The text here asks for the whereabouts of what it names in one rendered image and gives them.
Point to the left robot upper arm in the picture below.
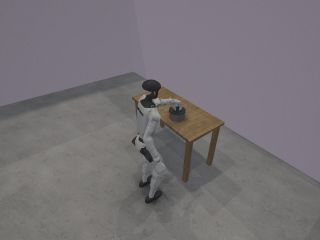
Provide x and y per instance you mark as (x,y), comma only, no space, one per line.
(156,101)

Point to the robot left forearm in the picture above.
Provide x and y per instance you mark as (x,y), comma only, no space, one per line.
(167,101)

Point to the robot left hand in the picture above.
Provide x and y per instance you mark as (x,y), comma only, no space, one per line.
(177,103)

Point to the lid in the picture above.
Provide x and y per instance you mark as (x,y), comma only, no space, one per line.
(177,112)

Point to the robot right hand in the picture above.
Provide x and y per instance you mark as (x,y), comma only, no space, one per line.
(160,168)

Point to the table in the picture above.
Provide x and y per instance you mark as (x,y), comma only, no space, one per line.
(195,125)

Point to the right robot upper arm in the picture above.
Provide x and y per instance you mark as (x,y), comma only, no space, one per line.
(153,119)

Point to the robot right forearm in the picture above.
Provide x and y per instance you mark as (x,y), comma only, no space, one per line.
(150,146)

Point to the right robot thigh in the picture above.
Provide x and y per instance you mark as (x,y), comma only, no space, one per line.
(148,156)

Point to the pot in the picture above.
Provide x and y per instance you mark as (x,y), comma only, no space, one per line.
(177,118)

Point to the robot head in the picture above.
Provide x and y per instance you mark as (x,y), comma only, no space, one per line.
(151,86)

